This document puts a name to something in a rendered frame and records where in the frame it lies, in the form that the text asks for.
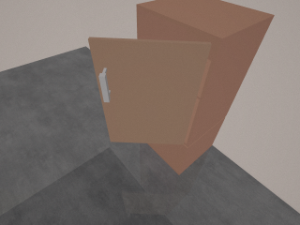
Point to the handle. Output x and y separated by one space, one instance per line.
104 85

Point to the cupboard door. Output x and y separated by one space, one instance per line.
154 85

